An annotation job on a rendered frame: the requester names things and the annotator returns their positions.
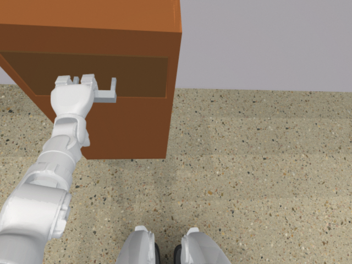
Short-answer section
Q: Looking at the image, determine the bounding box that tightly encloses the cabinet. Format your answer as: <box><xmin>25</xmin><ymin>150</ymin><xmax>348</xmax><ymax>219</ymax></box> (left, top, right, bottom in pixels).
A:
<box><xmin>0</xmin><ymin>0</ymin><xmax>182</xmax><ymax>160</ymax></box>

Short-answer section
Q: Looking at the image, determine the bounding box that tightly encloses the left robot upper arm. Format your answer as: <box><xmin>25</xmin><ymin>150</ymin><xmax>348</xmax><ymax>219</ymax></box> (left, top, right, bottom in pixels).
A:
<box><xmin>0</xmin><ymin>183</ymin><xmax>72</xmax><ymax>264</ymax></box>

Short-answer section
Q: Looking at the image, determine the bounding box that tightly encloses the robot left shin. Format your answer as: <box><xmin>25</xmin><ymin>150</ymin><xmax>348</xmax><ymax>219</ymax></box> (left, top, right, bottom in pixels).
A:
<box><xmin>135</xmin><ymin>225</ymin><xmax>156</xmax><ymax>264</ymax></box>

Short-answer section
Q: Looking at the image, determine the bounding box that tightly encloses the left robot forearm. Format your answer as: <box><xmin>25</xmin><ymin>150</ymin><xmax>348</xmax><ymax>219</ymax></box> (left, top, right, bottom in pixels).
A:
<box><xmin>0</xmin><ymin>113</ymin><xmax>86</xmax><ymax>231</ymax></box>

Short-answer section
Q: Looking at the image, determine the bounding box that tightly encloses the left robot thigh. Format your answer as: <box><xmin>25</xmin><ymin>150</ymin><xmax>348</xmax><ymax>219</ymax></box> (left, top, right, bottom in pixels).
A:
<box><xmin>115</xmin><ymin>230</ymin><xmax>155</xmax><ymax>264</ymax></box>

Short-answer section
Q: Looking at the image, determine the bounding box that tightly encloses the left robot hand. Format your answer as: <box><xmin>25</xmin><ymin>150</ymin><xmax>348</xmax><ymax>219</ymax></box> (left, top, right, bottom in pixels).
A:
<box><xmin>51</xmin><ymin>74</ymin><xmax>98</xmax><ymax>147</ymax></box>

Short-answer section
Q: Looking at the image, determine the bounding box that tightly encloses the drawer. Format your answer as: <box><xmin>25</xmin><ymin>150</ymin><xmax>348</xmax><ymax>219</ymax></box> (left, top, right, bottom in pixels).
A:
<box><xmin>0</xmin><ymin>50</ymin><xmax>168</xmax><ymax>97</ymax></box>

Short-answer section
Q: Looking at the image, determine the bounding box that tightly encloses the handle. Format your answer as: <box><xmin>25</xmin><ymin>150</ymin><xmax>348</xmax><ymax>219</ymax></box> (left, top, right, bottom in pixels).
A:
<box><xmin>73</xmin><ymin>76</ymin><xmax>117</xmax><ymax>103</ymax></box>

